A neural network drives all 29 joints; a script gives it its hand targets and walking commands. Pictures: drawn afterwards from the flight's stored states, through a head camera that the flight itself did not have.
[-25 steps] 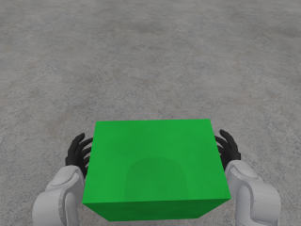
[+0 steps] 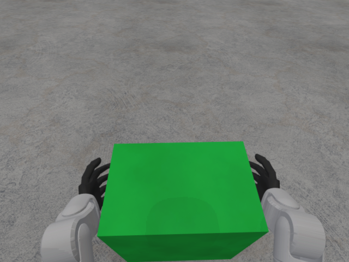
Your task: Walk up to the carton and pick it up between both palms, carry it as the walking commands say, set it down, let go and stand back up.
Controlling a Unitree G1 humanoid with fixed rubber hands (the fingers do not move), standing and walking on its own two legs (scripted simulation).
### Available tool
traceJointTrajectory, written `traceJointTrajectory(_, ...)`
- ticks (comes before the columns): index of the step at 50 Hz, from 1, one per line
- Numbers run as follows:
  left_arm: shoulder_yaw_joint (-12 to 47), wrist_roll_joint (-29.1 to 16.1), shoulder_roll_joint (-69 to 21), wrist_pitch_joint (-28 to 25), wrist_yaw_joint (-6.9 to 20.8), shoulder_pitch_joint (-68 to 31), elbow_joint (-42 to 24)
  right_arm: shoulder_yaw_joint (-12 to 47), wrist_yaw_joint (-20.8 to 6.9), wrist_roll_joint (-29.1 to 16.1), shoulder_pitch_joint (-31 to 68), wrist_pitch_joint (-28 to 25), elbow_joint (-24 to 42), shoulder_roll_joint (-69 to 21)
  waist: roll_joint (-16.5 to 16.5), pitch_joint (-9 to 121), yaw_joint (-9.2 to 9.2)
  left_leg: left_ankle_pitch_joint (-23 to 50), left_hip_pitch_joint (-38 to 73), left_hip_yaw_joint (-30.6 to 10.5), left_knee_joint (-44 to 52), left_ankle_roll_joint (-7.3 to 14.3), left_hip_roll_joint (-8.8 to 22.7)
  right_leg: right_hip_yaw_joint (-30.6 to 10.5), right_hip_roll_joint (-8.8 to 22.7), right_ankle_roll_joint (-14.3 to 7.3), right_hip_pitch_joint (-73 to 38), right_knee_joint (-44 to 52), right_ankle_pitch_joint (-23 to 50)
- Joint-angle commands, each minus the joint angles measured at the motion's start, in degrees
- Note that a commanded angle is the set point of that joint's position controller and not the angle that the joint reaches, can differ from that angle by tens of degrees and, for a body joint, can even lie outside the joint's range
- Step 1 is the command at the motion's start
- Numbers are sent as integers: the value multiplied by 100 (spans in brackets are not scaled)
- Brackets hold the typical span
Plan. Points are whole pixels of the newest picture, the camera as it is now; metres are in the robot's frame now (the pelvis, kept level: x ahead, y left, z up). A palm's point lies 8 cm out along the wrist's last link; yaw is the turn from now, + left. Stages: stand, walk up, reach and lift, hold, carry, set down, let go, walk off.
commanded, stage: carry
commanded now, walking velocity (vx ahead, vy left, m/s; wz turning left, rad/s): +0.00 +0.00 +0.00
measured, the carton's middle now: (179, 208) +0.24 +0.00 +0.02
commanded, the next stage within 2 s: none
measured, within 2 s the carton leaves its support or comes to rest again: neither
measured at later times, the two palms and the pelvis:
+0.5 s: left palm (76, 211) +0.20 +0.19 +0.10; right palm (263, 208) +0.20 -0.15 +0.10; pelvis -0.03 +0.02 +0.01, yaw +0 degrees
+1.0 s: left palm (107, 208) +0.21 +0.14 +0.09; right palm (288, 205) +0.21 -0.21 +0.09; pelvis -0.03 -0.03 +0.00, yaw +1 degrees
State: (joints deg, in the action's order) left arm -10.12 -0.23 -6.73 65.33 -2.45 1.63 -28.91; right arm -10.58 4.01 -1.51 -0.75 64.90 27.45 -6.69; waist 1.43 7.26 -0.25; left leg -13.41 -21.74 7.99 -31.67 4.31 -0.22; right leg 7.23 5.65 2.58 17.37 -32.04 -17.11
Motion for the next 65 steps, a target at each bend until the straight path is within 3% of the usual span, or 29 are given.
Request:
traceJointTrajectory(1, 4485, -1229, -3814, 79, 384, -2443, -622, 4254, -522, -1034, 1943, 103, 462, -3859, -561, 737, 80, 768, 581, -1378, 1426, -175, 1332, -90, 159, -7, -131, 62, -60)
traceJointTrajectory(2, 4531, -1263, -3861, 79, 395, -2519, -597, 4217, -508, -1040, 2065, 64, 526, -3868, -759, 790, 70, 540, 655, -1464, 1471, -169, 1356, -102, 123, 11, -66, 101, -123)
traceJointTrajectory(3, 4545, -1322, -3993, 60, 417, -2623, -645, 4263, -519, -1059, 2166, 60, 611, -3969, -587, 806, 61, 505, 753, -1396, 1574, -218, 1361, -52, 133, 42, -59, 115, -81)
traceJointTrajectory(4, 4542, -1306, -3987, 54, 426, -2579, -595, 4267, -525, -1074, 2196, 44, 623, -3961, -732, 723, 58, 283, 786, -1503, 1702, -281, 1382, -91, 89, 23, 94, 84, -145)
traceJointTrajectory(6, 4596, -1380, -4073, 53, 444, -2726, -644, 4247, -537, -1068, 2210, 44, 631, -4035, -610, 717, 43, -100, 848, -1538, 1884, -340, 1419, -38, 32, 41, 130, 90, -266)
traceJointTrajectory(7, 4625, -1383, -4077, 41, 436, -2766, -683, 4251, -558, -1084, 2224, 29, 656, -4047, -729, 833, 43, -338, 910, -1638, 1973, -335, 1448, -4, -64, 11, 62, 47, -297)
traceJointTrajectory(8, 4650, -1426, -4110, 11, 444, -2802, -767, 4244, -573, -1098, 2131, 16, 572, -4132, -737, 906, 59, -461, 942, -1511, 1965, -320, 1401, -19, 6, -5, 37, 88, -238)
traceJointTrajectory(10, 4660, -1432, -4123, 14, 455, -2781, -772, 4269, -566, -1080, 2113, 16, 578, -4154, -535, 966, 59, -527, 1044, -1480, 2029, -382, 1373, -21, -34, -50, -23, 133, -249)
traceJointTrajectory(11, 4700, -1467, -4226, 22, 469, -2736, -662, 4206, -573, -1040, 2067, 7, 586, -4108, -743, 978, 64, -308, 1035, -1441, 2004, -341, 1353, -49, -27, -90, -19, 198, -165)
traceJointTrajectory(15, 4537, -1324, -4014, 35, 457, -2549, -567, 4306, -572, -1048, 2052, 42, 508, -4042, -315, 971, 73, 73, 1064, -1227, 1736, -269, 1228, -151, 79, -160, -195, 539, 41)
traceJointTrajectory(17, 4452, -1226, -4027, 24, 460, -2393, -451, 4459, -611, -1153, 2272, 40, 649, -4056, -294, 817, 71, -388, 849, -1242, 1814, -297, 1135, -169, 32, -194, -162, 557, -104)
traceJointTrajectory(18, 4515, -1250, -4085, 30, 446, -2487, -447, 4362, -607, -1131, 2224, 44, 591, -4063, -525, 815, 60, -682, 779, -1354, 1978, -384, 1162, -141, -17, -214, -149, 496, -266)
traceJointTrajectory(20, 4516, -1278, -4056, 20, 462, -2627, -437, 4373, -586, -1101, 2319, 41, 577, -4042, -368, 605, 72, -875, 536, -1332, 2026, -337, 1207, -122, -3, -212, -82, 505, -218)
traceJointTrajectory(22, 4414, -1221, -3864, 38, 454, -2408, -349, 4373, -580, -1083, 2098, 78, 379, -3956, -456, 630, 84, -767, 622, -1260, 1879, -314, 1132, -208, 33, -220, -68, 591, -157)
traceJointTrajectory(23, 4449, -1243, -3967, 4, 454, -2458, -398, 4427, -590, -1110, 2219, 45, 454, -4025, -327, 723, 86, -450, 677, -1160, 1688, -262, 1083, -238, 84, -254, -91, 647, -39)
traceJointTrajectory(26, 4504, -1337, -4040, -2, 496, -2618, -527, 4449, -592, -1120, 2270, 39, 577, -4080, -267, 722, 81, -663, 554, -1212, 1688, -274, 1058, -295, 41, -308, -104, 718, -301)
traceJointTrajectory(31, 4503, -1312, -4112, -25, 496, -2665, -454, 4438, -580, -1111, 2398, 5, 590, -4103, -248, 692, 75, -238, 590, -1052, 1264, -182, 950, -466, 153, -362, 50, 874, -217)
traceJointTrajectory(32, 4458, -1322, -4031, -8, 506, -2637, -444, 4431, -565, -1093, 2297, 33, 516, -4087, -46, 656, 66, -299, 550, -1017, 1219, -192, 914, -506, 201, -370, 116, 993, -482)
traceJointTrajectory(35, 4444, -1312, -4006, 3, 511, -2622, -365, 4387, -525, -1015, 2290, 34, 429, -4030, -83, 748, 60, 205, 775, -994, 983, -148, 899, -606, 298, -380, 173, 1014, -151)
traceJointTrajectory(37, 4472, -1309, -3924, 13, 513, -2584, -443, 4381, -551, -1032, 2079, 46, 313, -4053, -307, 752, 53, 334, 747, -977, 871, -172, 898, -666, 310, -372, 123, 1065, -119)
traceJointTrajectory(38, 4429, -1293, -3963, -7, 525, -2633, -384, 4427, -555, -1059, 2281, 27, 414, -4060, -72, 750, 52, 353, 701, -997, 851, -160, 902, -658, 318, -380, 132, 1089, -108)
traceJointTrajectory(40, 4379, -1285, -3993, 4, 523, -2582, -353, 4489, -548, -1079, 2287, 64, 402, -4098, 72, 630, 46, 524, 744, -920, 712, -192, 840, -692, 387, -387, 253, 1194, -139)
traceJointTrajectory(44, 4423, -1300, -4055, -21, 529, -2609, -425, 4519, -555, -1125, 2348, 10, 565, -4137, 52, 740, 35, 534, 811, -802, 566, -194, 810, -818, 475, -503, 315, 1309, -395)
traceJointTrajectory(45, 4397, -1302, -4100, -22, 526, -2670, -438, 4521, -564, -1141, 2316, 27, 499, -4208, -36, 729, 40, 675, 818, -780, 537, -235, 821, -840, 484, -522, 252, 1269, -152)
traceJointTrajectory(50, 4377, -1251, -4014, -13, 501, -2592, -447, 4488, -576, -1127, 2151, 53, 328, -4173, -99, 763, 24, 973, 800, -763, 489, -282, 875, -723, 413, -501, 16, 1098, 567)
traceJointTrajectory(52, 4300, -1193, -4074, -23, 506, -2460, -375, 4608, -578, -1235, 2505, 2, 641, -4199, -49, 837, 23, 1022, 864, -732, 454, -279, 855, -631, 371, -499, -49, 1016, 708)
traceJointTrajectory(62, 4380, -1224, -4003, -8, 515, -2491, -491, 4539, -577, -1154, 2305, 14, 523, -4141, -138, 806, 25, 1094, 934, -752, 498, -321, 900, -637, 374, -535, -91, 994, 794)
traceJointTrajectory(64, 4428, -1308, -4112, -18, 534, -2652, -544, 4559, -564, -1144, 2344, 13, 573, -4221, 98, 801, 24, 1220, 827, -749, 475, -312, 935, -579, 347, -551, -218, 960, 1087)
traceJointTrajectory(65, 4402, -1267, -4010, -14, 524, -2593, -533, 4531, -573, -1135, 2250, 25, 461, -4182, -124, 882, 29, 1098, 923, -718, 452, -315, 899, -610, 369, -547, -199, 1005, 927)
